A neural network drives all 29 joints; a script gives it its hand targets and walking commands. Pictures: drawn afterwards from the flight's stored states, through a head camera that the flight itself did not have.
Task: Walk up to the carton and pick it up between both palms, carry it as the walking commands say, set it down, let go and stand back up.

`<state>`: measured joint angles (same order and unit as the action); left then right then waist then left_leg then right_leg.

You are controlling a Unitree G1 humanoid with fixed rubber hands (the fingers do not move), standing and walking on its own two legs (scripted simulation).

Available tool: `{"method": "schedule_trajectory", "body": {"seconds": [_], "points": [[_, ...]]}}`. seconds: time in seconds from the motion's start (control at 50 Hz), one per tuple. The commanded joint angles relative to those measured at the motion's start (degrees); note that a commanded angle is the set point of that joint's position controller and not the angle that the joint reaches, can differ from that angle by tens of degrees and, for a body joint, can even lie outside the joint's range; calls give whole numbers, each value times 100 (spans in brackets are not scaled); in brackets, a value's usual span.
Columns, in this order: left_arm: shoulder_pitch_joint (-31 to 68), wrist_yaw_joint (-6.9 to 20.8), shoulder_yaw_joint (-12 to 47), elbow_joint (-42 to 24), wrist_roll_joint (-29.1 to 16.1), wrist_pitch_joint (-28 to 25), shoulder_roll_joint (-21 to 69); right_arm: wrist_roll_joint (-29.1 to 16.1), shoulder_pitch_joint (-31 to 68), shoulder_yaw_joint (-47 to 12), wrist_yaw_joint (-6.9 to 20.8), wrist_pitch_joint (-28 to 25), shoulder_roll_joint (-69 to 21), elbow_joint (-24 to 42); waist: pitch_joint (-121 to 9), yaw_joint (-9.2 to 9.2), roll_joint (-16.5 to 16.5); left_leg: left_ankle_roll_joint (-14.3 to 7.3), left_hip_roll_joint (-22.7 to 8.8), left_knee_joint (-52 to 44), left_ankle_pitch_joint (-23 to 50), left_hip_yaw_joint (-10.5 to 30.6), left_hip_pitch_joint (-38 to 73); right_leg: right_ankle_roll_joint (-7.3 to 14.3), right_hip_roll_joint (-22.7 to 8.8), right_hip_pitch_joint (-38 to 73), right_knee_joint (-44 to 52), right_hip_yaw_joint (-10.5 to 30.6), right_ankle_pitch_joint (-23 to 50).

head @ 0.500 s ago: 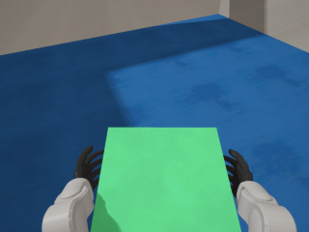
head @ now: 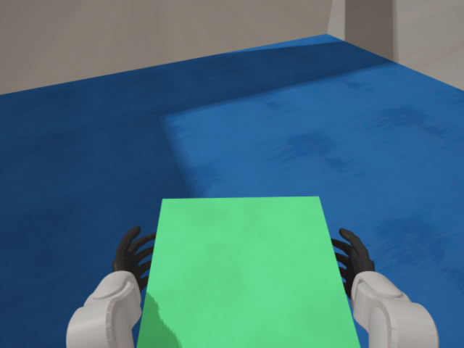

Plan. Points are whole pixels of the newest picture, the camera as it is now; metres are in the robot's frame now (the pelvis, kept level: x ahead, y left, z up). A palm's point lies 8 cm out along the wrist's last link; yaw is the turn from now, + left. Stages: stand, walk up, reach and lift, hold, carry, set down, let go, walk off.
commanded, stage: carry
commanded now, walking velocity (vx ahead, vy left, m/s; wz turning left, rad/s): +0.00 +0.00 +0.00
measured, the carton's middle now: (241, 290) +0.24 +0.01 +0.02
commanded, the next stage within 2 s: hold in 1.64 s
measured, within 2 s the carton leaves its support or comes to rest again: neither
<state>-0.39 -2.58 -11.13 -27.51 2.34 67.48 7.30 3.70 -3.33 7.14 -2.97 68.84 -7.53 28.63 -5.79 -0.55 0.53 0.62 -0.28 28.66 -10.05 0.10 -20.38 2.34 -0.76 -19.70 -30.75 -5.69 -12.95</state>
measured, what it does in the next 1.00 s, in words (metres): stands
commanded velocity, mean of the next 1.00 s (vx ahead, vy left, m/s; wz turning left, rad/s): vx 0.00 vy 0.00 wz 0.00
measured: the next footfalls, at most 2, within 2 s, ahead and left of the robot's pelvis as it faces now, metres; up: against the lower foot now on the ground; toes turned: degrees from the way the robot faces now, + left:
none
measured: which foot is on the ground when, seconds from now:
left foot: down 0.00-1.00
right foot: down 0.00-1.00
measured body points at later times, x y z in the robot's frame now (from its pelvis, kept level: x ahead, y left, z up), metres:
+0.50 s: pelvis +0.01 -0.01 +0.00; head -0.01 -0.01 +0.45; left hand +0.26 +0.17 +0.08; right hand +0.24 -0.18 +0.07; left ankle +0.05 +0.13 -0.73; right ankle +0.04 -0.09 -0.73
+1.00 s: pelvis +0.02 -0.01 +0.00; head +0.00 -0.02 +0.45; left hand +0.27 +0.16 +0.09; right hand +0.25 -0.19 +0.07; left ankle +0.05 +0.13 -0.73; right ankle +0.04 -0.09 -0.73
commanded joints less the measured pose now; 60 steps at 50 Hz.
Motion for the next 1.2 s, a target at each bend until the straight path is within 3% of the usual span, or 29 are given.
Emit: {"method": "schedule_trajectory", "body": {"seconds": [0.0,0.14,0.52,1.18], "points": [[2602,587,4438,-756,-1805,-5,4142,-1753,2886,-4162,436,-178,-4118,912,-957,102,-199,-246,-493,-400,-487,506,485,-19,-745,37,953,898,-881],[2507,536,4397,-799,-1695,-35,4124,-1849,2903,-4234,478,-180,-4148,888,-1084,101,-47,-229,-504,-361,-263,509,474,34,-754,185,834,864,-533],[2516,545,4467,-835,-1756,-71,4125,-1803,2804,-4190,457,-221,-4152,819,-1206,108,-50,-205,-578,-179,354,479,641,21,-733,320,525,727,498],[2520,538,4408,-744,-1665,-91,4082,-1796,2861,-4169,468,-228,-4128,726,-1106,121,-102,-161,-525,-152,208,401,638,44,-778,427,623,809,605]]}}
